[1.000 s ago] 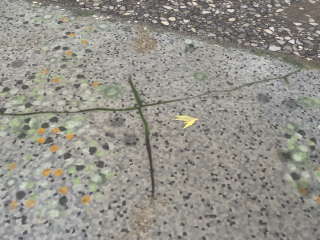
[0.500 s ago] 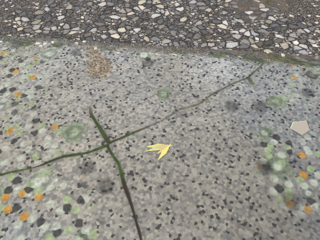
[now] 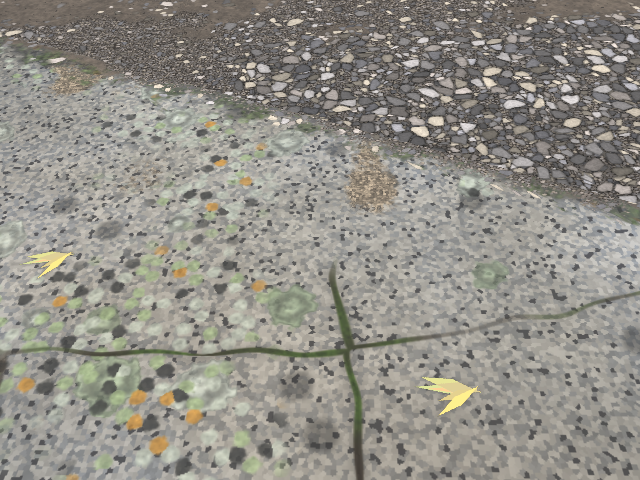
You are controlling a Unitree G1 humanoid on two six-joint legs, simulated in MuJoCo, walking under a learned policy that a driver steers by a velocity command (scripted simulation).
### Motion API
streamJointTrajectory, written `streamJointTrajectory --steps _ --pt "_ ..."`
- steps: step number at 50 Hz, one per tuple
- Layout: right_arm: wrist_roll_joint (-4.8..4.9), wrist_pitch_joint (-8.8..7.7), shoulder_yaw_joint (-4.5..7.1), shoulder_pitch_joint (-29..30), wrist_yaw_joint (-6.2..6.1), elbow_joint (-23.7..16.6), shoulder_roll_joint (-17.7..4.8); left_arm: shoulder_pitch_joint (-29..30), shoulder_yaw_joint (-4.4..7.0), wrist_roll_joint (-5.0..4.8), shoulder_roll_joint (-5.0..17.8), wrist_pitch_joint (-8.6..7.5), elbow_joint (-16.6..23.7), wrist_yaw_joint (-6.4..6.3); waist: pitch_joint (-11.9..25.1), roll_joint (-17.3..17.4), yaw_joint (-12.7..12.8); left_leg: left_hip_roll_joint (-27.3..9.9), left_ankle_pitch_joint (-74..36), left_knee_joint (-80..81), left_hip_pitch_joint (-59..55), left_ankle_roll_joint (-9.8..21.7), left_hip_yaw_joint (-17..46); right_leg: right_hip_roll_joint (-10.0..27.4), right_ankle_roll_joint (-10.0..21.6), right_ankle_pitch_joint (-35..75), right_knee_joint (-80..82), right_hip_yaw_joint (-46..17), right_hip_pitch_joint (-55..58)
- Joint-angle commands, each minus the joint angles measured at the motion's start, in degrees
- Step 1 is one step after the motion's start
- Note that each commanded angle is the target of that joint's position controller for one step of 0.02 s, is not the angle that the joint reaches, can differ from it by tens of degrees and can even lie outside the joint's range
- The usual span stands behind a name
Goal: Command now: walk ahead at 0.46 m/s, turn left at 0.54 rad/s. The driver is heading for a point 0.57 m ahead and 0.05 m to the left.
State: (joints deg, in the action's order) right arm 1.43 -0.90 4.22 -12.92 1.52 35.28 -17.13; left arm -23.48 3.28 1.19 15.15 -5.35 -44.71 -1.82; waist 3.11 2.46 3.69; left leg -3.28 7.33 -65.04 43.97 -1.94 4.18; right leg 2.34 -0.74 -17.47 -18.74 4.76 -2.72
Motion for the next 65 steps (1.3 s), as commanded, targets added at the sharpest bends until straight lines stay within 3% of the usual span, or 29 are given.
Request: streamJointTrajectory --steps 1,5,7,8,9,10,11,12,13,14,15,17,21,27,31,34,35,36,37,38,40,42,44,48,52,53,54,56,65 --pt "0.16 -0.89 -0.77 10.0 0.82 -6.2 -0.6 3.7 1.84 -0.07 8.8 -0.78 3.7 0.35 -10.1 -8.7 1.1 -1.9 -5.2 9.8 3.4 -0.6 -2.8 11.1 9.1 6.8 10.3 -4.2 -4.2" --pt "0.59 -1.01 -1.42 15.2 2.56 -7.9 0.1 1.3 2.85 -1.85 12.3 0.06 1.8 0.87 -11.6 -8.1 3.0 -1.3 -1.9 22.9 -3.8 2.3 -7.7 13.2 8.2 9.5 10.2 -0.6 -1.2" --pt "0.34 -0.97 -0.80 14.2 2.92 -8.4 -1.4 1.2 3.29 -2.58 13.6 0.64 0.9 1.17 -10.1 -8.9 1.3 1.1 2.2 27.0 -8.2 5.1 -9.7 14.4 7.7 26.2 5.5 1.2 3.0" --pt "0.00 -0.83 0.13 10.9 2.77 -8.0 -3.2 1.4 3.60 -2.88 14.5 1.03 0.6 1.03 -7.0 -10.1 -1.3 3.6 4.3 28.4 -13.7 6.7 -11.3 14.3 6.8 41.2 -0.8 3.2 4.8" --pt "-0.21 -0.60 1.66 2.0 2.37 -5.6 -5.7 2.3 3.58 -3.06 14.7 1.49 0.7 0.79 -1.3 -9.4 -6.7 6.7 2.1 31.5 -25.8 8.6 -12.6 13.0 5.3 51.9 -12.2 6.0 3.1" --pt "0.10 -0.14 3.77 -7.8 1.34 -3.0 -9.9 1.0 2.91 -2.58 12.7 1.18 1.4 0.48 5.0 -7.3 -11.3 7.2 -0.7 31.8 -43.0 10.8 -9.6 10.8 3.2 48.9 -26.1 7.0 -6.2" --pt "0.04 -0.13 5.39 -12.8 0.21 -2.4 -17.7 -1.4 0.57 0.00 6.0 0.02 5.9 0.73 12.7 8.1 -9.9 -9.3 4.5 32.5 -66.8 19.6 18.5 3.8 -1.1 10.9 -49.7 6.1 -32.8" --pt "0.08 -0.87 4.54 -14.0 0.22 -3.6 -16.4 0.7 -0.38 -0.33 5.5 -2.16 7.0 1.03 25.4 9.9 -10.4 -17.4 14.1 45.4 -70.8 25.9 44.9 -3.3 -1.7 -14.8 -61.8 -7.4 -39.4" --pt "-0.82 -1.59 3.13 -12.8 0.50 -2.6 -12.1 7.5 1.01 -2.78 9.4 -3.00 8.5 1.34 18.9 5.3 -11.9 -15.5 13.6 47.1 -67.4 21.8 37.7 0.1 -0.8 -10.0 -64.2 -11.1 -45.7" --pt "-0.64 -1.88 2.48 -10.5 0.45 -1.8 -9.7 9.3 0.41 -3.16 8.6 -3.48 8.8 1.24 11.1 4.2 -10.3 -13.7 10.2 46.5 -58.5 19.8 29.3 2.5 0.1 -5.9 -61.9 -9.2 -47.1" --pt "-0.56 -2.04 1.81 -6.1 0.33 -2.3 -7.8 9.3 0.39 -1.86 8.2 -3.53 8.1 0.68 6.4 0.3 -7.6 -11.2 5.5 46.4 -49.0 18.2 22.6 4.9 0.4 -1.9 -57.6 -8.6 -44.6" --pt "-1.88 -2.50 0.66 -0.4 0.39 -2.7 -5.0 5.8 0.84 -1.24 8.3 -1.89 6.4 0.96 3.1 2.3 -2.7 -8.1 -1.3 49.4 -36.1 17.4 15.4 7.3 0.5 2.1 -53.0 -8.9 -36.5" --pt "-1.89 -4.23 0.50 0.1 0.13 0.7 -5.4 7.1 0.25 -1.39 6.0 0.64 5.3 0.96 -1.3 2.1 -1.7 -7.6 -7.8 54.2 -28.9 17.6 7.0 7.6 -1.5 8.9 -46.3 -7.7 -37.2" --pt "-2.11 -4.44 0.35 -2.3 -1.08 4.6 -6.4 17.5 -0.87 -1.51 3.2 -0.41 6.7 2.87 -5.7 0.3 -6.1 -5.7 -16.6 54.8 -30.5 13.2 -3.9 3.6 0.4 28.5 -21.7 -4.6 -32.2" --pt "-1.44 -3.03 0.96 -2.6 -1.76 6.4 -7.6 18.4 -0.08 -1.67 4.6 -0.63 8.5 4.72 -4.4 1.0 -6.2 -9.1 -24.1 48.6 -39.7 11.5 -4.5 1.3 2.8 24.0 -15.0 -5.8 -31.5" --pt "-0.48 -1.49 1.14 -0.8 -2.50 6.7 -7.7 8.2 1.95 -0.32 8.1 -0.72 6.8 4.77 1.2 0.5 -0.3 -6.5 -35.8 32.9 -43.0 8.4 -5.1 -3.6 5.7 20.5 -9.1 -2.9 -19.3" --pt "-1.61 -1.46 0.55 -2.9 -2.71 6.0 -6.1 4.1 2.92 0.02 11.7 -0.76 6.5 4.07 6.4 -4.3 0.4 -2.2 -26.4 20.3 -38.0 5.4 -7.8 0.5 7.5 42.2 -10.3 -7.4 -7.8" --pt "-3.21 -2.17 -1.25 -11.5 -2.18 5.5 -1.0 2.8 2.86 1.20 15.2 -0.54 7.6 3.32 15.2 -16.5 -3.5 6.0 11.8 -3.3 -18.1 0.6 -8.0 16.8 18.8 63.5 -14.0 -28.3 13.6" --pt "-2.51 -2.42 -1.74 -13.6 -1.30 7.8 -2.1 0.6 1.34 0.29 9.9 -0.13 7.1 3.25 25.1 -16.6 -2.0 7.5 32.1 -11.2 -13.5 -0.6 1.4 21.1 23.7 63.5 -10.6 -38.6 19.1" --pt "-0.64 -1.79 -0.77 -9.3 -0.92 7.5 -6.0 2.7 1.15 -0.49 8.5 0.72 7.7 3.34 22.6 -10.7 -0.4 4.3 29.8 -13.9 -11.5 -0.5 3.4 18.3 21.2 50.3 -9.0 -33.8 15.0" --pt "-0.68 -0.07 -0.81 -0.3 -1.76 5.3 -5.3 10.3 0.19 -0.86 5.9 1.99 8.6 2.91 9.7 -3.5 -1.7 0.4 23.9 -7.3 -8.4 -0.4 0.7 13.9 16.6 31.0 -4.3 -25.7 -0.7" --pt "-1.03 1.79 -0.71 -1.7 -2.51 5.6 -3.9 14.8 0.22 0.10 6.2 2.69 8.9 2.59 4.6 -7.3 -5.2 -0.6 20.2 2.2 -17.3 -0.6 -1.0 10.0 14.2 21.1 0.4 -20.2 -15.7" --pt "-1.47 2.21 -1.04 -4.5 -3.28 7.1 -2.1 16.4 0.41 0.74 6.2 2.81 8.9 2.23 4.6 -9.7 -6.2 0.2 19.1 9.4 -22.5 -1.2 -2.4 8.3 14.4 21.6 1.6 -16.4 -20.0" --pt "-1.67 2.07 -1.04 -3.4 -3.68 8.3 -1.7 16.3 0.32 0.24 5.4 3.33 7.5 1.62 6.6 -9.2 -4.7 -0.1 10.3 20.8 -27.5 -0.8 -2.4 8.6 14.0 9.7 2.0 -15.8 -19.4" --pt "-3.53 1.63 -1.00 -2.7 -3.25 8.6 -1.0 15.6 -0.91 -0.01 2.1 4.08 5.5 1.78 1.3 -7.3 -5.6 -0.1 3.0 35.0 -34.6 2.1 -2.4 4.1 7.2 -12.5 0.6 -14.4 -24.7" --pt "-3.81 1.40 -0.72 -1.7 -3.46 7.6 -3.5 14.5 -0.99 0.26 1.8 4.03 5.1 1.87 -1.3 -3.5 -4.1 -4.0 5.2 39.1 -32.3 3.7 2.2 1.5 4.7 -13.5 -3.0 -12.7 -24.7" --pt "-3.04 1.37 0.07 0.5 -3.58 8.3 -5.8 12.1 -0.65 -0.14 1.9 4.02 4.9 1.84 -3.3 4.6 -0.9 -4.0 16.8 41.0 -24.5 5.3 3.4 -2.2 2.9 -8.0 -4.8 -8.0 -20.1" --pt "-3.06 0.42 -0.97 2.0 -3.39 8.5 -1.1 14.7 -0.22 0.03 2.9 4.13 4.7 1.37 -4.3 5.8 -1.9 -2.6 22.4 44.2 -17.8 3.7 3.0 -2.2 2.5 0.2 -8.9 -6.9 -12.1" --pt "-1.95 -0.80 -0.86 -1.9 -3.83 10.7 -0.9 15.1 0.03 -0.51 1.3 4.02 1.7 1.41 -0.2 -1.5 -4.3 -0.5 1.7 37.0 -28.2 3.0 -0.4 -1.1 3.9 14.0 -10.3 -8.1 -11.7"
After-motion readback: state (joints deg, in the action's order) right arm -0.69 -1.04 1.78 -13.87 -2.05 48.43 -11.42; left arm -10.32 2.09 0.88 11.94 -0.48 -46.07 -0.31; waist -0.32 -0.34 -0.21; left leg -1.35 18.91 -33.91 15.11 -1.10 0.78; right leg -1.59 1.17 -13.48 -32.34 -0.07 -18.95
